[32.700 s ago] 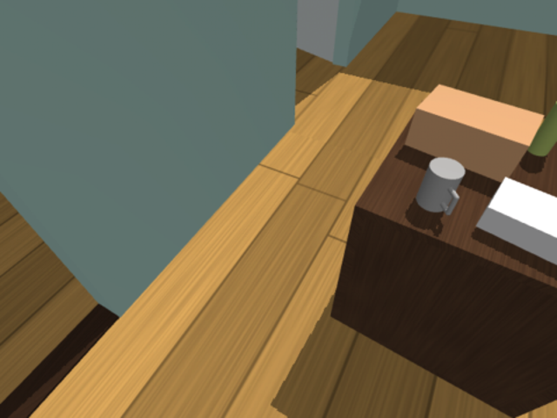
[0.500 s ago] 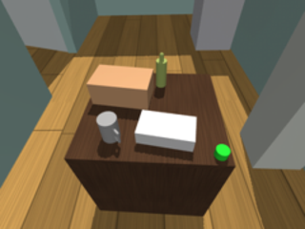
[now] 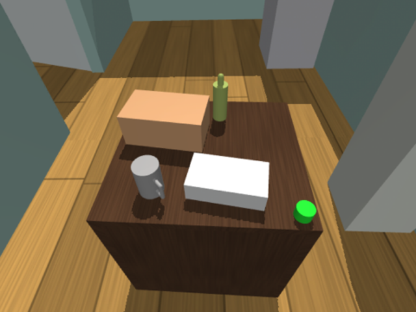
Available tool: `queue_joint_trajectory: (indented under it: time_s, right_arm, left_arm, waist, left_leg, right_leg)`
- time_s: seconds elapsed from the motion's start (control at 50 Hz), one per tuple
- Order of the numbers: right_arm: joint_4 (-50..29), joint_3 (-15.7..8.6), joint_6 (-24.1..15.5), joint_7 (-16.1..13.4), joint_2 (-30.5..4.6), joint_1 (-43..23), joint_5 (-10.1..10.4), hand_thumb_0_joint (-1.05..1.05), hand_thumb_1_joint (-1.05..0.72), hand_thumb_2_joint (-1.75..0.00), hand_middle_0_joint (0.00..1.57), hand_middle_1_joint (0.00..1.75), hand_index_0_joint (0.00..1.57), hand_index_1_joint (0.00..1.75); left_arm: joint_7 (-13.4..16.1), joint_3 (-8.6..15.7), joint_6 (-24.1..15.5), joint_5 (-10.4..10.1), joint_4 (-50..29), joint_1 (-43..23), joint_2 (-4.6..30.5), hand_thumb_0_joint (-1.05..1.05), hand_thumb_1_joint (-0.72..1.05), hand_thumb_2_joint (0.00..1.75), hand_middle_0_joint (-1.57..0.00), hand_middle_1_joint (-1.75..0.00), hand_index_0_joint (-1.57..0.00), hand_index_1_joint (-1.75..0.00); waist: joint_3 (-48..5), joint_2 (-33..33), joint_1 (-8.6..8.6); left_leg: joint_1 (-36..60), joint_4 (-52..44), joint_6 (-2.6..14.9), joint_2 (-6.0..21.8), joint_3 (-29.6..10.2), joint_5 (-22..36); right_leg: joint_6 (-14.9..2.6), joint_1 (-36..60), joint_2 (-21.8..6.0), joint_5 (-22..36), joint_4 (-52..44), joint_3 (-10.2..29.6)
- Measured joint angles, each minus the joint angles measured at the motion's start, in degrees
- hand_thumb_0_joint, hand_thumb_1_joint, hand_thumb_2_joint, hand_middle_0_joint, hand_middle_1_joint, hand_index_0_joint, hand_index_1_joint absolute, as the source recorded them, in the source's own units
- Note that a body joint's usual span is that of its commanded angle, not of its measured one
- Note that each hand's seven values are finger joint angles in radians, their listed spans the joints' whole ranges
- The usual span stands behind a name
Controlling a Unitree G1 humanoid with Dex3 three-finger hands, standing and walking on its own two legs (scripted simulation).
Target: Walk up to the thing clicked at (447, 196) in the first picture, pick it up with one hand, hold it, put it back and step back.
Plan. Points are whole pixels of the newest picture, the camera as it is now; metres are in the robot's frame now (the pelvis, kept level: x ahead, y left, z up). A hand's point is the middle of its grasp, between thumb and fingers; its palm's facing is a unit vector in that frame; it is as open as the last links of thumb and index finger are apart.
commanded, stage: stand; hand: left
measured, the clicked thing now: (151, 181) +0.49 +0.19 -0.09
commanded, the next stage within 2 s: step back in 1.14 s
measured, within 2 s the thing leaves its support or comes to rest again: neither
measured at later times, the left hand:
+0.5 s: hand out of the picture +0.06 +0.25 -0.16, palm faces -0.02 -0.94 -0.33, open 7.3 cm
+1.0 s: hand out of the picture +0.07 +0.24 -0.16, palm faces -0.02 -0.94 -0.33, open 7.3 cm
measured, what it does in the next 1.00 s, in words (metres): stands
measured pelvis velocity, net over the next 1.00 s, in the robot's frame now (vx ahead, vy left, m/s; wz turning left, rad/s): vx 0.01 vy -0.01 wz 0.01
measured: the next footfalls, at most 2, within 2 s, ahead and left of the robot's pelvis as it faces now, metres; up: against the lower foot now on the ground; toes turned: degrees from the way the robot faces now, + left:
left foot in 1.88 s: -0.15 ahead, +0.12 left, +0.00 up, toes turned +5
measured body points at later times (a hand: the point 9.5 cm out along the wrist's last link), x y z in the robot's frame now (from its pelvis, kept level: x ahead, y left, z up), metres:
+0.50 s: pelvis +0.00 +0.00 +0.00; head +0.01 +0.00 +0.45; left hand +0.06 +0.29 -0.14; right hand +0.07 -0.30 -0.14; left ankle +0.01 +0.10 -0.75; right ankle -0.02 -0.13 -0.75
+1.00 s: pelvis +0.01 -0.01 +0.00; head +0.02 -0.01 +0.45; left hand +0.07 +0.29 -0.14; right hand +0.08 -0.31 -0.14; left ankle +0.01 +0.10 -0.75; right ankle -0.02 -0.13 -0.75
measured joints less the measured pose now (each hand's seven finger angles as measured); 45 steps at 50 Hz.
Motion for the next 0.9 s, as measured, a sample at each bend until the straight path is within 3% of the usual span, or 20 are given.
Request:
queue_joint_trajectory:
  time_s: [0.9]
  right_arm:
    - [-0.78,0.34,0.04,0.26,-0.51,0.3,0.18,0.0,-0.9,-0.9,0.21,0.3,0.2,0.3]
  left_arm:
    - [-0.35,0.08,0.1,-0.1,-1.18,0.33,0.36,0.0,0.91,0.9,-0.2,-0.3,-0.21,-0.3]
  waist:
    - [0.28,0.12,-0.26]
  left_leg:
    - [-0.03,-0.61,-0.69,0.41,-0.81,-0.02]
  right_leg:
    - [-0.68,0.25,0.47,-0.2,-0.73,-0.76]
